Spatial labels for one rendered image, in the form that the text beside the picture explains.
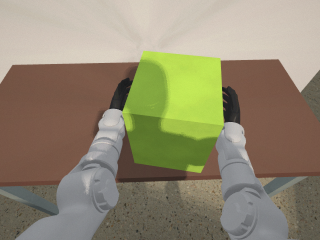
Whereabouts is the right robot upper arm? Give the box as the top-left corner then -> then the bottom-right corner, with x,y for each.
220,191 -> 298,240

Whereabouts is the carton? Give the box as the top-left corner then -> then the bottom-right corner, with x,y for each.
122,51 -> 224,173

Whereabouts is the robot left forearm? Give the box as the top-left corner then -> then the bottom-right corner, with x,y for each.
56,108 -> 125,209

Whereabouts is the table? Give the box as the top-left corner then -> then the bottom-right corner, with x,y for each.
0,59 -> 320,216

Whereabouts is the left robot hand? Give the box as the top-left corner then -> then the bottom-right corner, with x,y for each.
109,77 -> 133,111

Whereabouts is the right robot hand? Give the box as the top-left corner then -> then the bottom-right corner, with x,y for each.
222,86 -> 241,124

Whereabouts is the left robot upper arm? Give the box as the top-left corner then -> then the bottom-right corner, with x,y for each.
15,167 -> 119,240

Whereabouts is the robot right forearm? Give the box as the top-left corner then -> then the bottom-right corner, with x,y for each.
215,122 -> 277,207

